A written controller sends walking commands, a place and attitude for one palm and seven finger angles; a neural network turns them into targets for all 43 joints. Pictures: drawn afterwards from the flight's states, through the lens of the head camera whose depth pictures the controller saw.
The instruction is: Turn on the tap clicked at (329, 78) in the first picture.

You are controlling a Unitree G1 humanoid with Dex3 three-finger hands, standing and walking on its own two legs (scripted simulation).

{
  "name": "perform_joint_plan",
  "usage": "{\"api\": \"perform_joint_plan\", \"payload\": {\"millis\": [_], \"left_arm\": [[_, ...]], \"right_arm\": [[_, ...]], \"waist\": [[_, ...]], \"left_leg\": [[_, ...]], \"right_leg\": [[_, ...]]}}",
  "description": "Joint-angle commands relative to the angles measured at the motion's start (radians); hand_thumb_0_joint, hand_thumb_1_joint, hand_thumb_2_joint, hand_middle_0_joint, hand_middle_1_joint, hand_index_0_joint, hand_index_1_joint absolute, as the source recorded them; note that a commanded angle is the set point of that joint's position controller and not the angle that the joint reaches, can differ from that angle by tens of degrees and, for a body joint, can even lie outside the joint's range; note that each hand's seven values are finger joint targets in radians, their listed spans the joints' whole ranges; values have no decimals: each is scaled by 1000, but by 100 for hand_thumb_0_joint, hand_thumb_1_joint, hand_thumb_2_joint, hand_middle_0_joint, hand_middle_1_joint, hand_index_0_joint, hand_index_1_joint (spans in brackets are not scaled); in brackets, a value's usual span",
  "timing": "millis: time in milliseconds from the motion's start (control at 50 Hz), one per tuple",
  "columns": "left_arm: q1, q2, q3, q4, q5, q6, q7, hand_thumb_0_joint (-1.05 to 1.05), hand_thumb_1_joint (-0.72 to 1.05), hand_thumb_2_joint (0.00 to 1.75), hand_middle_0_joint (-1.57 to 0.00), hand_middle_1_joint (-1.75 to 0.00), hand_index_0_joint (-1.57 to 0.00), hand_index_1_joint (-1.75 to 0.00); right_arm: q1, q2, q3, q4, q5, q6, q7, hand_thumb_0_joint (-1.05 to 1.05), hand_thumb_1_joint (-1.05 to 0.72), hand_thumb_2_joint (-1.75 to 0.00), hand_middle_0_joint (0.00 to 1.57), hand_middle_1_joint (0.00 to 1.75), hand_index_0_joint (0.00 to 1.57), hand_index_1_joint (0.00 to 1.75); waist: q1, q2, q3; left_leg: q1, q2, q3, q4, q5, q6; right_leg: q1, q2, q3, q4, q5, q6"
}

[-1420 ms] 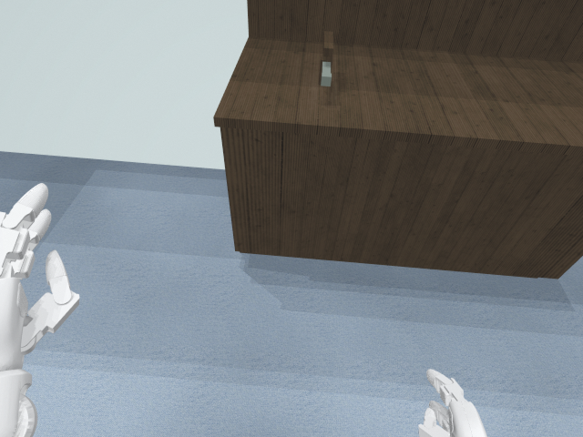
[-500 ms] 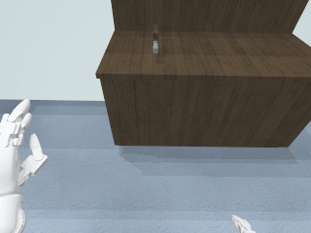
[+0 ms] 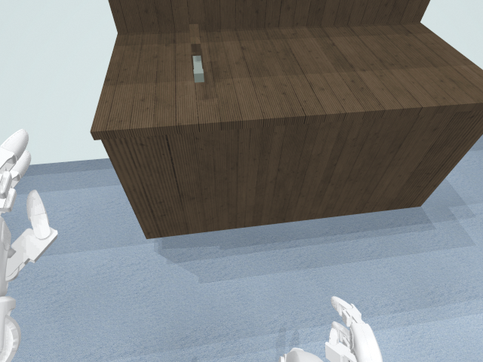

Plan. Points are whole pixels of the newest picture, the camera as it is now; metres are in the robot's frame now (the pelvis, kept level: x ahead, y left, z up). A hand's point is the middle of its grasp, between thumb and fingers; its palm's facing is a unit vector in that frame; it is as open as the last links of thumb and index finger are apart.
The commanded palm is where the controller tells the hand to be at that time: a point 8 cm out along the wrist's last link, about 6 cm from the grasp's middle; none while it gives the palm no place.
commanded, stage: turn to face it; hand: left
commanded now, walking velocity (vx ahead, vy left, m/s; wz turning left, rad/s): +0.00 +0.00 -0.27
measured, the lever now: (198, 75) +0.84 +0.18 +0.02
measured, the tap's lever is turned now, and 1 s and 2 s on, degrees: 0 0 0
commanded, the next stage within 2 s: take the last steps up to it in 0.16 s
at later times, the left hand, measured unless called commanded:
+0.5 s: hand (143, 175) +0.30 +0.15 +0.19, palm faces +0.30 -0.84 -0.45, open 7.4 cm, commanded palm +0.26 +0.20 +0.18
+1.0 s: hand (195, 148) +0.38 +0.10 +0.17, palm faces +0.29 -0.84 -0.47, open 7.4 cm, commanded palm +0.32 +0.15 +0.18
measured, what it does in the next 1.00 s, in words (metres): walks ahead: right foot, then left foot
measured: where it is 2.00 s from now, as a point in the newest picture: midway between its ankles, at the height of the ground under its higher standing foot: (277, 337)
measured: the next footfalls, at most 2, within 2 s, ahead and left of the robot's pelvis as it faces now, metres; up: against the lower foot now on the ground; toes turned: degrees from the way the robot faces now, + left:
right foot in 0.12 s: +0.16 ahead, -0.11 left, +0.00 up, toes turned -11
left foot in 0.58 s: +0.15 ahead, +0.06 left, +0.00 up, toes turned -1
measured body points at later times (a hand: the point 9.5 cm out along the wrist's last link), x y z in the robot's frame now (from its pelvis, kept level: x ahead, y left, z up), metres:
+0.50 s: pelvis +0.07 -0.06 -0.01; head +0.07 -0.05 +0.44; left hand +0.28 +0.20 +0.22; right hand +0.18 -0.34 -0.08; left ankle +0.10 +0.07 -0.71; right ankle +0.12 -0.10 -0.74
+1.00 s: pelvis +0.12 -0.10 -0.01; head +0.13 -0.12 +0.43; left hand +0.36 +0.15 +0.19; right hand +0.23 -0.32 -0.13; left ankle +0.11 +0.06 -0.73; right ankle +0.13 -0.20 -0.74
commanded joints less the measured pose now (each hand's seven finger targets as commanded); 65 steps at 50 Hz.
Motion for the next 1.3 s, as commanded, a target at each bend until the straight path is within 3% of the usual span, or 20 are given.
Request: {"api": "perform_joint_plan", "payload": {"millis": [0,80,120,140,180,260,460,540,560,600,620,660,720,900,920,960,980,1060,1120,1280], "left_arm": [[-27,152,115,-159,-7,-52,7,0,90,90,-20,-30,-20,-30],[-37,186,133,-183,-8,-40,5,0,90,90,-20,-30,-20,-30],[-24,261,208,-196,-3,-50,21,0,90,90,-20,-30,-20,-30],[3,242,225,-173,-7,-50,28,0,90,90,-20,-30,-20,-30],[51,252,231,-222,-18,-54,32,0,90,90,-20,-30,-20,-30],[102,235,236,-295,-23,-80,44,0,90,90,-20,-30,-20,-30],[78,163,135,-121,-29,-58,44,0,90,90,-20,-30,-20,-30],[-48,141,69,-100,-16,-54,41,0,90,90,-20,-30,-20,-30],[-110,132,42,-142,-13,-58,36,0,90,90,-20,-30,-20,-30],[-173,123,30,-145,8,-75,40,0,90,90,-20,-30,-20,-30],[-208,154,40,-130,23,-71,38,0,90,90,-20,-30,-20,-30],[-282,214,72,-175,36,-76,27,0,90,90,-20,-30,-20,-30],[-170,128,34,-158,26,-51,27,0,90,90,-20,-30,-20,-30],[-99,136,78,-105,6,-40,37,0,90,90,-20,-30,-20,-30],[-96,141,82,-108,8,-38,39,0,90,90,-20,-30,-20,-30],[-67,207,126,-102,13,-31,46,0,90,90,-20,-30,-20,-30],[-104,227,151,-158,-2,-41,50,0,90,90,-20,-30,-20,-30],[51,218,192,-193,-12,-74,35,0,90,90,-20,-30,-20,-30],[32,197,180,-241,-12,-100,39,0,90,90,-20,-30,-20,-30],[8,148,119,-189,-16,-73,60,0,90,90,-20,-30,-20,-30]], "right_arm": [[-44,-191,-96,-134,8,-38,-14,0,-90,-90,20,30,20,30],[-53,-179,-97,-141,30,-41,-1,0,-90,-90,20,30,20,30],[-81,-147,-92,-166,23,-37,3,0,-90,-90,20,30,20,30],[-86,-142,-79,-153,9,-38,-1,0,-90,-90,20,30,20,30],[-74,-164,-96,-128,21,-7,18,0,-90,-90,20,30,20,30],[-112,-165,-87,-117,19,28,14,0,-90,-90,20,30,20,30],[-64,-195,-91,-132,21,22,-20,0,-90,-90,20,30,20,30],[-38,-198,-83,-137,15,21,-35,0,-90,-90,20,30,20,30],[-40,-215,-86,-148,16,17,-42,0,-90,-90,20,30,20,30],[-46,-217,-75,-140,16,7,-37,0,-90,-90,20,30,20,30],[-70,-189,-63,-126,11,-1,-39,0,-90,-90,20,30,20,30],[-73,-187,-72,-117,13,-19,-31,0,-90,-90,20,30,20,30],[-48,-202,-91,-106,9,-34,-23,0,-90,-90,20,30,20,30],[-56,-192,-89,-92,12,-40,-24,0,-90,-90,20,30,20,30],[-60,-185,-90,-91,16,-33,-21,0,-90,-90,20,30,20,30],[-80,-146,-82,-101,22,-22,-16,0,-90,-90,20,30,20,30],[-110,-166,-84,-105,18,-22,-12,0,-90,-90,20,30,20,30],[-120,-171,-92,-82,25,21,-5,0,-90,-90,20,30,20,30],[-106,-170,-93,-98,19,29,-8,0,-90,-90,20,30,20,30],[-50,-178,-114,-129,18,0,-26,0,-90,-90,20,30,20,30]], "waist": [[-21,231,-77],[9,81,-199],[9,-282,-287],[4,-227,-268],[-15,-174,-314],[-25,-64,-314],[-10,-67,-156],[-24,-22,-111],[-32,60,-73],[-20,286,9],[-25,285,50],[-11,185,74],[-8,196,30],[-13,158,-119],[-7,91,-156],[8,-306,-192],[11,-260,-187],[-7,-77,-115],[-22,-81,-109],[-3,-96,-129]], "left_leg": [[46,217,-50,-104,562,101],[-15,130,9,319,504,46],[-409,-102,-67,783,-314,-7],[-403,-55,-208,821,-331,-9],[-401,-42,-254,857,-211,-29],[-400,-51,-249,788,-81,-33],[-252,-75,-151,206,-124,27],[-39,-89,-136,-25,-96,57],[-13,-38,-216,-119,-166,80],[14,232,-623,-315,-420,213],[-85,288,-670,-370,-480,245],[-148,260,-576,-347,-442,235],[-121,188,-401,-306,-309,200],[-59,117,-184,-31,23,111],[-133,83,-134,114,31,95],[-538,-102,-105,622,-262,35],[-592,-74,-208,753,-243,24],[-584,-6,-256,753,-85,-7],[-476,0,-207,545,-21,-3],[-167,-91,-47,79,122,29]], "right_leg": [[72,32,-63,-179,81,2],[386,56,-59,-412,316,-18],[635,-259,446,-379,1141,-205],[553,-310,438,-397,1153,-204],[537,-274,443,-450,761,-150],[452,-199,286,-489,537,-140],[279,-220,385,-683,-196,-203],[157,-124,336,-628,-327,-142],[107,-81,303,-542,-324,-115],[-84,84,110,-163,-202,-48],[-86,64,107,42,-153,-43],[-74,37,125,155,-82,-35],[-50,18,65,135,-49,-26],[319,75,-90,-446,17,-7],[438,37,-32,-476,43,-31],[664,-318,542,-579,169,-209],[645,-374,571,-590,191,-232],[513,-291,331,-577,322,-218],[432,-249,195,-582,427,-197],[415,-195,136,-465,382,-149]]}}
